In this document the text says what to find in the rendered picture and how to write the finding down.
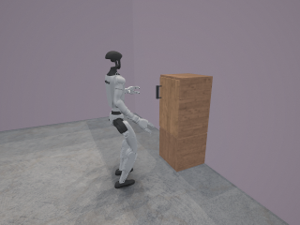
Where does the right robot upper arm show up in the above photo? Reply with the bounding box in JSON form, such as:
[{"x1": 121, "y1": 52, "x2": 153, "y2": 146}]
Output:
[{"x1": 113, "y1": 75, "x2": 126, "y2": 108}]

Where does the humanoid robot torso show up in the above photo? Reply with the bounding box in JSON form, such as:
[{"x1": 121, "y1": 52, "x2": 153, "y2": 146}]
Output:
[{"x1": 105, "y1": 72, "x2": 126, "y2": 127}]

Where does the cupboard door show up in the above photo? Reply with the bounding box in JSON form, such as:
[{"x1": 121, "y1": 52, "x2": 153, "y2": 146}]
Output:
[{"x1": 159, "y1": 77, "x2": 180, "y2": 137}]

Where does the left robot hand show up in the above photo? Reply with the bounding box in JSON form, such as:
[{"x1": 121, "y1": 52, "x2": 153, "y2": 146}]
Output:
[{"x1": 127, "y1": 86, "x2": 140, "y2": 95}]

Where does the right robot forearm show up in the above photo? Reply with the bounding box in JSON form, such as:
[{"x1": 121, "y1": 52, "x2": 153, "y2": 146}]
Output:
[{"x1": 116, "y1": 100, "x2": 140, "y2": 124}]

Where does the handle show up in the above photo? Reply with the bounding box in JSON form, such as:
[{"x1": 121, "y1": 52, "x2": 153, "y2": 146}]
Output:
[{"x1": 156, "y1": 85, "x2": 161, "y2": 99}]

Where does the right robot hand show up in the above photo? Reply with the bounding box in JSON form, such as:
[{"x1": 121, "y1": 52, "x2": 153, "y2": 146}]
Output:
[{"x1": 137, "y1": 118, "x2": 155, "y2": 134}]

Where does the right robot thigh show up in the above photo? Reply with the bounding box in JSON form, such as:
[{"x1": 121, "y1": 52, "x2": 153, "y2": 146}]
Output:
[{"x1": 115, "y1": 119, "x2": 138, "y2": 157}]

